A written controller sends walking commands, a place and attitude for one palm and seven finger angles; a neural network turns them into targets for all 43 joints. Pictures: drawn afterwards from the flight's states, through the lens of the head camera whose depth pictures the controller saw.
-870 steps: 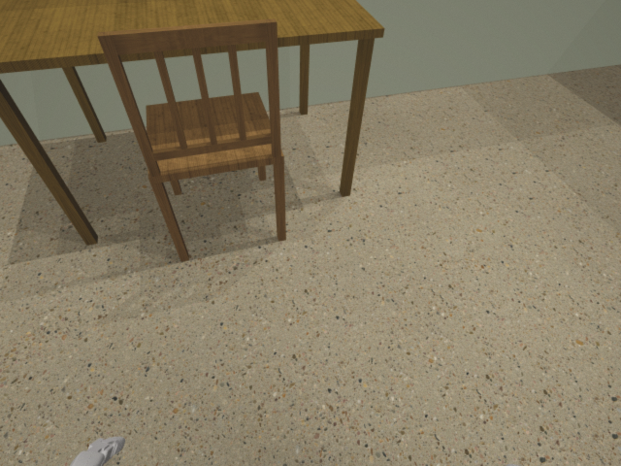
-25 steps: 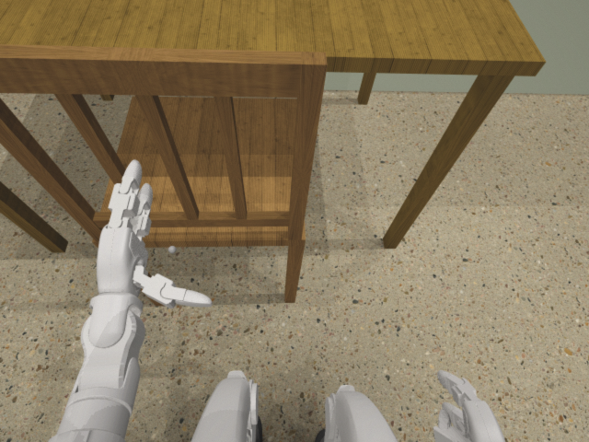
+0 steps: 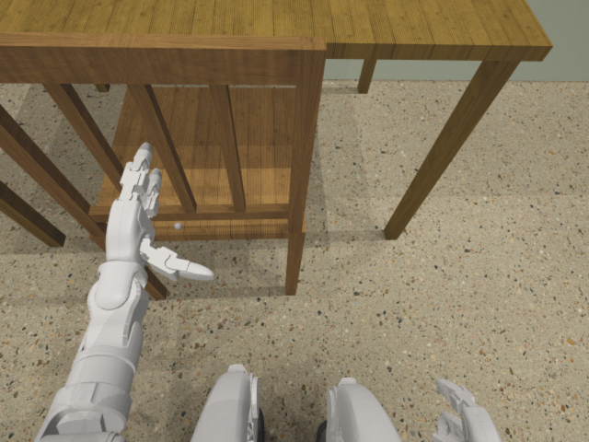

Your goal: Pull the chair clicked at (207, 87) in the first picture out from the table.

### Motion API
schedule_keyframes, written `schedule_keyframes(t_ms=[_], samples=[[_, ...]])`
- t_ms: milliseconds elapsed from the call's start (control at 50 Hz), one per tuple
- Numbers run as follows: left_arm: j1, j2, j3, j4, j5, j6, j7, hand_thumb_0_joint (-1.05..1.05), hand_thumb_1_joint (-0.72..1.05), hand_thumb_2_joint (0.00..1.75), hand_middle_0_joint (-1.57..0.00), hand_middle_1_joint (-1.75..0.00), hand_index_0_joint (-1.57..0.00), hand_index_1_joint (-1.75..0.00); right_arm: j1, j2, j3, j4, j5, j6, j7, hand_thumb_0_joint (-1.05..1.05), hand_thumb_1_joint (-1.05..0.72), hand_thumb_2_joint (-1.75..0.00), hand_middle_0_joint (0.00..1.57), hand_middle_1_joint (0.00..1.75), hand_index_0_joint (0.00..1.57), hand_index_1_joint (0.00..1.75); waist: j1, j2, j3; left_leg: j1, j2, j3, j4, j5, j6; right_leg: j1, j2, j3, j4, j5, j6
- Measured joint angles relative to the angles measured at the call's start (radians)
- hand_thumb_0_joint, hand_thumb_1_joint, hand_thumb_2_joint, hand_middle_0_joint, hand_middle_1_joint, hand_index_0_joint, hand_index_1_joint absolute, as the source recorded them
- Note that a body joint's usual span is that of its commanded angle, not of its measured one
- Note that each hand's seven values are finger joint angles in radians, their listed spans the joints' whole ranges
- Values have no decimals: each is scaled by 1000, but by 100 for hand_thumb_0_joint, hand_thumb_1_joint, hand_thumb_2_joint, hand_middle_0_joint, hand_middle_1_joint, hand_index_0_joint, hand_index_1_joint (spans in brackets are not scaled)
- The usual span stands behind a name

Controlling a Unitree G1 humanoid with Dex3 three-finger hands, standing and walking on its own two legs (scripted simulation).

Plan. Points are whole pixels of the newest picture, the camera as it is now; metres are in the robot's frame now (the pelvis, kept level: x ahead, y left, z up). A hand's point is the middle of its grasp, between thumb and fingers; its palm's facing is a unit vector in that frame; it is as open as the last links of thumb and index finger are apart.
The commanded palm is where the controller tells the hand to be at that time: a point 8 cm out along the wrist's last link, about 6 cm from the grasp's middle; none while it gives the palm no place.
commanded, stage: push the fingers through the gap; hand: left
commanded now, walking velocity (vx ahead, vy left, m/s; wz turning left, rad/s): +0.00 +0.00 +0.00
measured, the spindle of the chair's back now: (170, 159) +0.50 +0.20 +0.02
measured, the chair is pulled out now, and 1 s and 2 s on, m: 0.00 0.00 0.00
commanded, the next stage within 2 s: hook a spindle and tug to test in 1.30 s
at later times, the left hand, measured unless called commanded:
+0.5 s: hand (180, 200) +0.43 +0.17 +0.03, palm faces +0.08 -1.00 -0.03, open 17.0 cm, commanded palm +0.40 +0.21 +0.03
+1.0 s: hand (185, 167) +0.48 +0.17 +0.03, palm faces +0.06 -1.00 -0.03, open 16.9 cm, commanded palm +0.45 +0.21 +0.03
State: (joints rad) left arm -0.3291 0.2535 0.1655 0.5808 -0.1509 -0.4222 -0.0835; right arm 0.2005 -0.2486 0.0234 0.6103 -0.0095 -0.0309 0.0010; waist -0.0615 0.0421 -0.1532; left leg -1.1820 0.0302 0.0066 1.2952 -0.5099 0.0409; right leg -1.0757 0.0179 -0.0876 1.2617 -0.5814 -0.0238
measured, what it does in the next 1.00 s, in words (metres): stands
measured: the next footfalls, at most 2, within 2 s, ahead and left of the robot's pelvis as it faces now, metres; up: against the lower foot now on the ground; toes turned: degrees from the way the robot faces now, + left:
none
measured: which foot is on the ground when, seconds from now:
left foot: down 0.00-1.00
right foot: down 0.00-1.00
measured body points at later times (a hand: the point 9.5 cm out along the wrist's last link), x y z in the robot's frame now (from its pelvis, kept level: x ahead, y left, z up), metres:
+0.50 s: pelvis +0.00 +0.00 +0.00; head +0.13 +0.01 +0.43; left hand +0.42 +0.22 +0.03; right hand +0.10 -0.26 -0.12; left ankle +0.05 +0.09 -0.62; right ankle +0.01 -0.11 -0.62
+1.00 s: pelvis +0.00 +0.00 -0.01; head +0.14 +0.02 +0.42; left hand +0.47 +0.22 +0.03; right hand +0.05 -0.26 -0.12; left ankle +0.05 +0.09 -0.62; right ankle +0.01 -0.11 -0.62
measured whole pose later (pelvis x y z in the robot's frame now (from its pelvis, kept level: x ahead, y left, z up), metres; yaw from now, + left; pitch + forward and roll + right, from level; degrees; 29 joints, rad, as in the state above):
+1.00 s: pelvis +0.00 +0.00 -0.01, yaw -2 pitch +26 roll -4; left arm -0.72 0.36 0.34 0.98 -0.09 -0.49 -0.10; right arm 0.28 -0.26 0.02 0.66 -0.04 0.01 0.02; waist -0.14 0.04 -0.15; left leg -1.27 0.05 0.02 1.31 -0.50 0.05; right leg -1.17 0.03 -0.08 1.27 -0.56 -0.02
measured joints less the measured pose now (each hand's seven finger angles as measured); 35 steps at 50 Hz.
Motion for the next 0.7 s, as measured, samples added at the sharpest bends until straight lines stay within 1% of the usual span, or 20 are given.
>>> schedule_keyframes(t_ms=[40, 80, 160, 200, 240, 300, 380, 440, 540, 620, 700], samples=[[7, -11, -2, 1, -12, 24, -18, -1, -50, 30, -6, -8, -6, -8, 8, 0, 1, -3, 4, 3, -5, 1, -90, -90, 20, 30, 20, 30, -1, 2, 1, 10, 1, 4, -16, 5, 1, 8, 1, 4, -15, 7, 1], [20, -26, 9, -9, -18, 24, -12, -1, -50, 30, -6, -8, -5, -8, 17, 1, 0, -4, 4, 1, -9, 1, -90, -90, 20, 30, 21, 30, -3, -1, 0, 22, 2, 9, -30, 8, 1, 16, 3, 10, -28, 12, 2], [15, -33, 26, -4, 4, -33, 21, -1, -50, 30, -6, -8, -4, -8, 31, 1, -2, 5, -6, -8, -7, 1, -90, -90, 20, 30, 20, 30, -7, -9, -7, 29, 3, 12, -37, 8, 0, 21, 4, 13, -33, 12, 2], [-13, -22, 34, 27, 19, -59, 31, -1, -50, 30, -6, -8, -5, -8, 32, 0, -2, 14, -10, -8, -3, 1, -90, -90, 20, 30, 20, 30, -10, -12, -11, 20, 3, 9, -28, 5, -1, 13, 4, 10, -24, 8, 0], [-48, -7, 41, 64, 27, -68, 28, -1, -50, 30, -6, -8, -5, -8, 30, -3, -3, 19, -12, -6, 1, 1, -90, -90, 20, 30, 20, 30, -15, -12, -11, 8, 4, 5, -16, 2, -3, 3, 4, 6, -13, 3, -2], [-87, 9, 46, 103, 25, -52, 12, -1, -50, 30, -6, -8, -5, -8, 27, -7, -8, 20, -11, 1, 3, 1, -90, -90, 20, 30, 20, 30, -22, -7, -5, -6, 4, 1, -6, 1, -4, -9, 5, 2, -5, 2, -4], [-96, 3, 52, 110, 10, -31, -2, -1, -50, 30, -6, -8, -5, -8, 32, -9, -12, 17, -7, 9, 2, 1, -90, -90, 20, 30, 20, 30, -24, -2, 0, -6, 7, 7, -14, 5, -3, -13, 7, 8, -11, 8, -2], [-106, -2, 74, 125, 13, -37, 3, -1, -50, 30, -6, -8, -5, -8, 38, -8, -9, 21, -8, 11, 0, 1, -90, -90, 20, 30, 20, 30, -25, -4, -1, -1, 8, 12, -23, 8, -2, -12, 8, 14, -16, 12, -1], [-159, 30, 110, 179, 26, -62, 7, -1, -50, 30, -6, -8, -5, -8, 44, -3, -3, 30, -14, 8, 1, 1, -90, -90, 20, 30, 20, 30, -34, -8, -3, -14, 11, 10, -13, 8, -4, -24, 10, 11, -7, 11, -4], [-194, 53, 119, 216, 19, -66, -18, -1, -50, 30, -6, -8, -6, -8, 49, -5, -3, 36, -13, 11, 5, 1, -90, -90, 20, 30, 20, 30, -36, -5, -4, -23, 12, 6, -7, 7, -4, -31, 12, 8, -4, 12, -4], [-235, 63, 121, 278, 18, -52, -42, -1, -50, 30, -6, -8, -6, -8, 56, -9, -1, 40, -11, 15, 5, 1, -90, -90, 20, 30, 20, 30, -40, -2, -4, -33, 11, 3, -5, 9, -2, -38, 11, 5, -5, 14, -3]])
